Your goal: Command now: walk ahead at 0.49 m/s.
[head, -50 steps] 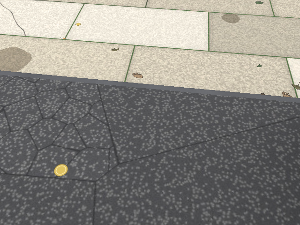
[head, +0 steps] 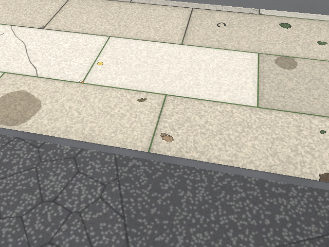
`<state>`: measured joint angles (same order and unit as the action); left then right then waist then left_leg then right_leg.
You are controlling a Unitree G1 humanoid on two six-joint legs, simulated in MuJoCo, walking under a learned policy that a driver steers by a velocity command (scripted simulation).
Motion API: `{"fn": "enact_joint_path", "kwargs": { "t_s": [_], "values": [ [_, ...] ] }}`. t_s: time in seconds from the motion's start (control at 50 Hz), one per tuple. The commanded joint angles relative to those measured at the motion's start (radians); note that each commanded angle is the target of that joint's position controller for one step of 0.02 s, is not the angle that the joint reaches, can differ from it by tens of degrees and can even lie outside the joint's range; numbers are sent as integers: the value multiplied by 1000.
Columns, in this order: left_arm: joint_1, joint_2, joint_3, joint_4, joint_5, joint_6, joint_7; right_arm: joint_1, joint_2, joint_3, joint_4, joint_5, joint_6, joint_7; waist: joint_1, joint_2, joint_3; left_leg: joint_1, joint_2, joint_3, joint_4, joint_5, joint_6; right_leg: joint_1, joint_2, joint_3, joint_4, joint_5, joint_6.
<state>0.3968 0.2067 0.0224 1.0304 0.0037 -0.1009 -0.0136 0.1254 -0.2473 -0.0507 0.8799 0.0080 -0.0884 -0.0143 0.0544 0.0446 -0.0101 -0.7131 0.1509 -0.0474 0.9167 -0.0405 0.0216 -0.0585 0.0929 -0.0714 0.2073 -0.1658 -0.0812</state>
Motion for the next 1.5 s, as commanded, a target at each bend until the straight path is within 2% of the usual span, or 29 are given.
{"fn": "enact_joint_path", "kwargs": {
  "t_s": [0.02, 0.14, 0.18, 0.22, 0.24, 0.26, 0.28, 0.3, 0.34, 0.38, 0.58, 0.72, 0.8, 0.82, 0.84, 0.86, 0.88, 0.92, 1.0, 1.16, 1.28, 1.32, 1.36, 1.38, 1.4, 1.42, 1.44, 1.46, 1.5],
  "values": [
    [-5, 160, 27, -54, -11, -9, 16, -68, -24, 1, -63, 1, -9, 9, -13, -78, 87, 24, -21, 26, -188, 131, -12, -76, -272, 153, -115, 195, -133],
    [82, 176, 37, -15, -21, 16, 22, -213, -36, 8, -129, 15, -24, 46, 24, -99, 114, 19, -62, 42, -364, 42, 17, 114, -341, 161, -29, 203, -114],
    [59, 192, 43, -17, -21, 25, 25, -167, -62, -2, -129, 16, -32, 55, -16, -119, 83, 116, -88, 58, -400, -28, 47, 142, -355, 159, 40, 329, -94],
    [14, 181, 38, -31, -11, 35, 23, 91, -134, -43, -54, 15, -35, 49, -147, -125, -66, 459, -152, 104, -426, -31, 98, 86, -282, 96, 324, 612, -53],
    [10, 148, 20, -60, 4, 32, 22, 293, -219, -68, -10, 3, -33, 39, -213, -27, -221, 781, 13, -82, -406, 0, 165, -124, -219, 46, 643, 407, -15],
    [143, -4, -22, -61, -3, 9, 9, 371, -293, -83, 15, -10, -27, 45, -147, 249, -364, 1125, 247, -570, -522, -166, 330, -529, -27, 54, 1003, -258, 49],
    [105, 91, -2, -46, -30, -19, 5, 353, -187, -55, 8, -7, -29, 47, -169, 175, -363, 1113, 243, -682, -606, -230, 313, -640, -57, 210, 1141, -385, 29],
    [6, 158, 16, -81, -51, -33, 3, 253, -140, -40, -8, -2, -30, 45, -148, 127, -204, 972, 210, -520, -615, -164, 263, -703, -109, 193, 1167, -314, 13],
    [-85, 159, 27, -102, -35, -30, 18, 106, -84, -20, -37, -8, -30, 50, -84, -5, -70, 688, 132, -291, -672, 27, 221, -619, -196, 151, 1060, -163, 17],
    [-43, 112, 29, -92, -25, -1, 21, 104, -49, -10, -20, -15, -34, 56, -37, 19, -45, 582, 81, -196, -729, 56, 207, -524, -230, 151, 981, -105, 21],
    [-333, 78, 38, -182, -12, 18, 15, 270, -114, -22, 55, -9, -17, 10, -90, 15, 63, 612, 46, -42, -805, 91, 184, -655, -217, 104, 521, 249, 61],
    [-483, 76, 30, -241, -25, 5, -19, 350, -126, -33, 109, 7, 6, 0, -122, 27, 117, 772, 111, -37, -728, 105, 173, -658, -182, 82, 351, 164, 30],
    [-219, 157, 75, -170, -22, -4, -23, 282, -137, -37, 96, 10, 26, -4, 27, 40, -39, 735, 55, 23, -430, 493, 117, -237, -86, 4, 296, 89, -37],
    [-24, 230, 101, -119, -14, -3, -15, 277, -105, -22, 79, 2, 26, -2, 96, -26, -175, 564, -8, 71, -151, 354, 77, 60, -198, 131, 318, 122, -93],
    [91, 316, 120, -98, -6, 4, -11, 395, 7, 9, 74, -8, 7, 7, 59, -259, -312, 164, -186, 90, 254, -174, 0, 425, -445, 580, 244, -3, -247],
    [87, 247, 97, -96, -15, 5, -17, 393, -19, 5, 86, 9, -20, 14, 64, -287, -369, 29, -204, -69, 415, -526, 12, 448, -488, 812, 99, -120, -265],
    [-2, 191, 80, -109, -20, 4, -17, 304, -93, -16, 58, 36, -34, 18, 48, -231, -210, -63, -143, -72, 475, -480, 32, 315, -460, 684, 84, -165, -212],
    [-163, 117, 55, -142, -4, 6, -21, 196, -108, -29, 29, 26, -31, 4, -13, -107, -48, -4, -47, -24, 367, -299, 41, 3, -377, 439, 27, -75, -150],
    [-145, 104, 48, -107, 7, -7, -18, 248, -44, -36, 39, 15, 18, -8, -77, -129, 6, 118, 1, -16, 221, -184, 26, -179, -304, 276, -63, 40, -148],
    [-25, 153, 52, -63, -5, 8, 26, -47, -43, -34, -63, -4, 7, 5, -14, -90, 74, 2, -18, 5, -221, 176, 1, -83, -277, 162, -75, 219, -105],
    [61, 156, 58, -12, -12, 31, 21, -170, -35, -19, -124, 11, -2, 43, 21, -104, 100, 51, -68, 52, -308, 60, 13, 30, -314, 134, 0, 272, -123],
    [-4, 186, 72, -15, -5, 33, 37, -60, -94, -40, -106, 6, -18, 64, -58, -130, 61, 59, -30, -22, -255, 43, 58, 119, -380, 144, 94, 426, -104],
    [-9, 170, 65, -20, -18, 50, 30, 11, -93, -47, -86, 2, -21, 60, -90, -99, 14, 326, -144, 125, -386, -76, 74, 54, -313, 121, 234, 574, -84],
    [-3, 150, 54, -21, -12, 52, 29, 178, -149, -74, -39, -1, -23, 54, -151, -59, -88, 576, -106, 60, -388, 2, 119, -48, -254, 87, 448, 549, -51],
    [87, 81, 32, -30, 14, 38, 24, 313, -244, -95, -23, -2, -22, 53, -149, 127, -253, 935, 130, -270, -390, 0, 249, -343, -135, 40, 834, 149, 1],
    [121, 39, 22, -22, -7, 8, 13, 362, -215, -84, -6, 14, -18, 59, -146, 282, -327, 1069, 243, -655, -583, -154, 356, -602, -8, 123, 1080, -402, 17],
    [32, 154, 53, -40, -41, -12, 9, 332, -146, -61, -6, 15, -19, 59, -153, 175, -229, 975, 216, -593, -619, -206, 310, -688, -73, 214, 1162, -372, -7],
    [-59, 188, 66, -72, -58, -9, 11, 232, -111, -48, -30, 6, -18, 60, -126, 95, -112, 815, 193, -438, -628, -126, 276, -685, -129, 179, 1158, -283, -15],
    [-67, 144, 70, -72, -34, 22, 22, 110, -72, -33, -54, -3, -21, 67, -60, 16, -36, 580, 130, -268, -686, -24, 251, -572, -211, 178, 1037, -154, 0]
  ]
}}
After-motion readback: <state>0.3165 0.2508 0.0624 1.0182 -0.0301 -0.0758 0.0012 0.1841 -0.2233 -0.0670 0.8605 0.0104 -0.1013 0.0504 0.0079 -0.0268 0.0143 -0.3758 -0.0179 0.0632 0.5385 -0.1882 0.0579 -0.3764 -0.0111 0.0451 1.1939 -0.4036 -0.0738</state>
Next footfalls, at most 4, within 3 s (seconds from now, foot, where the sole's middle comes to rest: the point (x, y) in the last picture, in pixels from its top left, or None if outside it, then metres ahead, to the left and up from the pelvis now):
0.24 left None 0.32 0.16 -0.78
0.82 right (202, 226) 0.62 -0.09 -0.78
1.38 left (152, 168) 0.90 0.15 -0.78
2.06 right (216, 133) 1.27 -0.19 -0.94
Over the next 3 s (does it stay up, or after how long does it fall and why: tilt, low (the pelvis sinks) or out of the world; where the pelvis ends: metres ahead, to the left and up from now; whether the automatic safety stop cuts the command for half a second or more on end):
stays up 1.30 -0.08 -0.17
